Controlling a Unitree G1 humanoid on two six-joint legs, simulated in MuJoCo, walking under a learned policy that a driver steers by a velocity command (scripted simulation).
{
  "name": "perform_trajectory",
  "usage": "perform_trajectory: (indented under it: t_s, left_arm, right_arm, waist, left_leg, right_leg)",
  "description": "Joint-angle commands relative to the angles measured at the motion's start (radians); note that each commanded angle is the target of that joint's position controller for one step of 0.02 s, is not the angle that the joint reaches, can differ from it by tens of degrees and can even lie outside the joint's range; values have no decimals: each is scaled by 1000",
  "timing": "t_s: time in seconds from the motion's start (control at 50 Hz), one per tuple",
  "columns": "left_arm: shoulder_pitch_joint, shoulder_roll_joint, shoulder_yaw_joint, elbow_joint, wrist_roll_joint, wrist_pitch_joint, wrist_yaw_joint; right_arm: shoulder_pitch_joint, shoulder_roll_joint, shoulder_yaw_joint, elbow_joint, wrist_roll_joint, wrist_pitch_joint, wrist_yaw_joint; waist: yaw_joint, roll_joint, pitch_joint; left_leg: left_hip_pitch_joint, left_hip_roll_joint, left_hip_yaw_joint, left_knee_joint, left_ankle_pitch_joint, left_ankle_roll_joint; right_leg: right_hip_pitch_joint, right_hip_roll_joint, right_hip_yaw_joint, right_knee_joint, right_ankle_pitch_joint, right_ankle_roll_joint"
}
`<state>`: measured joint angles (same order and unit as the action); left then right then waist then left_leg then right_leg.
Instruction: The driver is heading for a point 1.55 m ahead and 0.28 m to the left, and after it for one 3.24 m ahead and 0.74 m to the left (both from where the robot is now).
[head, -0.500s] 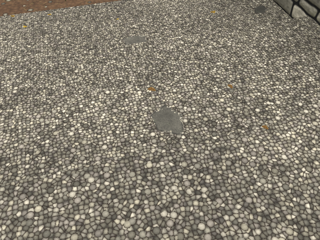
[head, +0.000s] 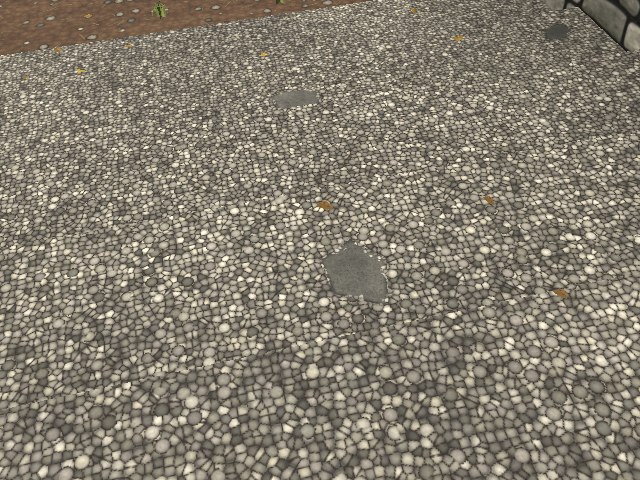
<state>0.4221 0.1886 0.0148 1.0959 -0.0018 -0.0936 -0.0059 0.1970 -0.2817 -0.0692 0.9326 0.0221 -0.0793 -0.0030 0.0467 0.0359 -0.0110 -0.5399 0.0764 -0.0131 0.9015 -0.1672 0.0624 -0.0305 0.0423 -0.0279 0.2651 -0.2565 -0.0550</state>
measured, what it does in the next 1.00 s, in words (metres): goes down: left foot 0.16 m lower, then right foot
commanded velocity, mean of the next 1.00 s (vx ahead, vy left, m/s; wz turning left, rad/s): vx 0.48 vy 0.00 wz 0.01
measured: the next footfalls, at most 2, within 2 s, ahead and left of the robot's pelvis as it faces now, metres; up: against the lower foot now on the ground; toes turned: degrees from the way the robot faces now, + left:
left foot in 0.38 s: +0.41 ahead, +0.21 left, -0.16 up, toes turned +4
right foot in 0.84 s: +0.71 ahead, -0.01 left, -0.16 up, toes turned -1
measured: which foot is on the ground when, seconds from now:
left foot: up 0.00-0.36, down 0.38-0.86, up 0.88-1.00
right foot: down 0.00-0.38, up 0.40-0.82, down 0.84-1.00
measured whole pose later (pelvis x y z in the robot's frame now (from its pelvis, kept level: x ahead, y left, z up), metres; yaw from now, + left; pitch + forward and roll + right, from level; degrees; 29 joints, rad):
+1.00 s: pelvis +0.62 +0.07 -0.17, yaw +1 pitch +2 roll +0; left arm 0.25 0.22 0.06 0.85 0.01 -0.08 -0.03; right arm 0.27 -0.27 -0.06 0.95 0.03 -0.06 -0.01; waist 0.01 0.03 0.00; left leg -0.51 0.06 -0.03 1.16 -0.31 0.05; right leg -0.33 0.03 -0.06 0.47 -0.17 -0.07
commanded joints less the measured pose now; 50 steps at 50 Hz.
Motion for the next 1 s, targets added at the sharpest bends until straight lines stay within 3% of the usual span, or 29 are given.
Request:
perform_trajectory:
  t_s: [0.02, 0.06, 0.12, 0.16, 0.22, 0.32, 0.36, 0.38, 0.4, 0.42, 0.44, 0.46, 0.48, 0.5, 0.52, 0.54, 0.56, 0.58, 0.62, 0.68, 0.76, 0.8, 0.82, 0.84, 0.86, 0.88, 0.9, 0.94, 1.0]
  left_arm:
    - [59, 169, 28, -25, 26, -5, 13]
    - [65, 148, 21, -31, 14, -11, 15]
    - [167, 151, 26, -1, -6, -14, 46]
    - [113, 138, 21, -37, -12, -12, 69]
    - [99, 145, 24, -70, -14, -13, 63]
    - [161, 153, 31, -79, -19, 30, 66]
    - [113, 185, 39, -83, -5, 39, 50]
    - [108, 171, 39, -68, -10, 26, 38]
    - [313, 11, 7, -34, -16, 9, 18]
    - [356, 87, 4, -59, -61, -36, 4]
    - [243, 133, 18, -135, -95, -49, 10]
    - [90, 126, 17, -184, -97, -38, 29]
    - [-15, 132, 21, -214, -83, -27, 52]
    - [-33, 108, 17, -233, -58, -9, 62]
    - [-12, 97, 13, -231, -29, 9, 61]
    - [-56, 60, 16, -245, -27, 17, 57]
    - [-81, 77, 24, -267, -37, 22, 52]
    - [-137, 75, 27, -301, -26, 20, 49]
    - [-166, 66, 31, -300, 11, 0, 39]
    - [-271, 43, 18, -329, -7, 2, 10]
    - [-410, 87, 29, -387, -8, 11, -16]
    - [-365, 113, 45, -381, -9, 11, -26]
    - [-249, 147, 66, -348, -7, 10, -25]
    - [-44, 213, 95, -297, -1, 9, -20]
    - [93, 325, 122, -265, -3, 11, -22]
    - [120, 255, 103, -261, -11, 13, -25]
    - [20, 211, 86, -273, -4, 11, -21]
    - [-149, 153, 68, -309, 10, 10, -19]
    - [-183, 119, 66, -288, 15, -10, -18]
  right_arm:
    - [-47, -10, -4, -59, -8, -3, 23]
    - [-76, -37, -13, -77, 5, 0, 35]
    - [-235, -50, -17, -153, 2, -34, 61]
    - [-294, -19, -3, -185, -19, -44, 89]
    - [-317, 5, 14, -204, -7, -32, 108]
    - [-274, -35, 19, -195, 9, -42, 116]
    - [57, -108, -15, -76, 3, -36, 87]
    - [273, -169, -35, -15, -17, -25, 73]
    - [359, -213, -23, 15, -67, -36, 76]
    - [421, -217, -34, 21, -43, -15, 75]
    - [420, -237, -51, 40, -17, 8, 70]
    - [331, -195, -40, 44, -2, 18, 56]
    - [191, -149, -21, 9, -11, 12, 42]
    - [131, -146, -11, 0, -26, -8, 38]
    - [59, -92, 8, -19, -37, -26, 51]
    - [35, -28, 27, 2, -38, -35, 51]
    - [7, -4, 39, 11, -29, -39, 57]
    - [-20, -23, 38, 0, -24, -35, 40]
    - [29, -50, 36, 7, -46, -34, 4]
    - [125, -128, 7, 31, -5, -27, -14]
    - [246, -110, -10, 70, 9, 15, -4]
    - [236, -124, -17, 64, 2, 33, -1]
    - [214, -114, -14, 57, -2, 37, 2]
    - [198, -81, -2, 34, -12, 36, 2]
    - [309, 29, 34, 21, -19, 13, 8]
    - [269, -20, 22, 21, -8, -13, 17]
    - [181, -96, -2, -7, 20, -22, 16]
    - [84, -88, -8, -35, 4, -15, -4]
    - [153, -38, -14, -6, 4, 30, -16]
  waist:
    - [-10, -96, 42]
    - [-10, -93, 67]
    - [39, -94, 141]
    - [49, -83, 167]
    - [68, -75, 167]
    - [82, -60, 162]
    - [-72, -39, -14]
    - [-185, 19, -93]
    - [-121, 362, -302]
    - [-164, 408, -529]
    - [-174, 291, -583]
    - [-134, 66, -456]
    - [-103, -47, -259]
    - [-62, -82, -194]
    - [-20, -145, -139]
    - [-1, -66, -64]
    - [24, 16, 20]
    - [34, 62, 107]
    - [13, 77, 64]
    - [-35, 48, 34]
    - [-93, -13, 106]
    - [-61, 8, 81]
    - [2, 5, 17]
    - [75, -49, -124]
    - [63, -275, -291]
    - [82, -281, -347]
    - [58, -228, -176]
    - [-3, -92, -29]
    - [-68, -117, -27]
  left_leg:
    - [-83, 4, 13, 0, 159, -32]
    - [-152, 19, -18, -43, 251, -22]
    - [-460, 53, -94, -143, 270, -1]
    - [-263, 33, -44, -334, 535, -3]
    - [-60, 10, -24, -386, 629, -3]
    - [-32, 44, -43, -547, 594, -23]
    - [354, -11, 47, -546, 595, -18]
    - [680, 59, 25, -495, 734, 15]
    - [1169, 226, -111, -80, 1259, 116]
    - [1286, 300, -315, -78, 1181, 227]
    - [1230, 392, -536, -321, 553, 312]
    - [1041, 378, -600, -500, 95, 295]
    - [786, 381, -621, -593, 56, 301]
    - [598, 409, -621, -583, 146, 331]
    - [396, 381, -533, -563, 148, 299]
    - [259, 338, -446, -557, 176, 252]
    - [184, 250, -319, -599, 144, 187]
    - [39, 138, -156, -684, 146, 148]
    - [-23, 38, -14, -681, 287, 135]
    - [200, 118, -53, -704, 341, 157]
    - [461, 195, -107, -646, 243, 134]
    - [497, 181, -95, -567, 345, 113]
    - [478, 128, -47, -421, 491, 90]
    - [332, 54, 19, -145, 438, 49]
    - [-43, -115, 68, 308, -23, -26]
    - [-197, -127, -93, 418, -384, -13]
    - [-289, -75, -94, 465, -332, 1]
    - [-216, 12, -60, 347, -169, 0]
    - [-56, 54, -72, 223, -78, -11]
  right_leg:
    - [5, -246, 154, -76, 408, -146]
    - [3, -231, 140, -46, 340, -148]
    - [222, -312, 227, 31, 260, -132]
    - [14, -230, 130, 70, 91, -101]
    - [-155, -212, 104, 149, -12, -91]
    - [49, -217, 123, 438, 115, -45]
    - [-21, -181, 103, 821, 374, -28]
    - [-253, -109, 75, 1176, 153, 37]
    - [-692, 12, 151, 1685, -669, 77]
    - [-792, 7, 298, 1781, -596, 68]
    - [-884, -18, 261, 1777, -508, 77]
    - [-937, -94, 132, 1700, -391, 81]
    - [-966, -106, 65, 1696, -288, 87]
    - [-922, -135, 69, 1711, -286, 94]
    - [-824, -195, 131, 1570, -212, 56]
    - [-823, -210, 161, 1526, -172, 23]
    - [-837, -223, 162, 1348, -96, -2]
    - [-726, -213, 124, 1026, 19, 17]
    - [-476, -164, 49, 670, 318, 50]
    - [-460, -122, 34, 444, 385, 64]
    - [-608, -114, 34, 323, 252, -5]
    - [-507, -77, -8, 284, 164, -34]
    - [-342, -48, -27, 272, 173, -59]
    - [-41, -125, 82, 311, 241, -109]
    - [334, -383, 544, 210, 46, -283]
    - [388, -425, 805, 41, -131, -291]
    - [261, -407, 687, 25, -173, -236]
    - [-39, -328, 436, -15, 22, -188]
    - [-182, -265, 249, -86, 142, -150]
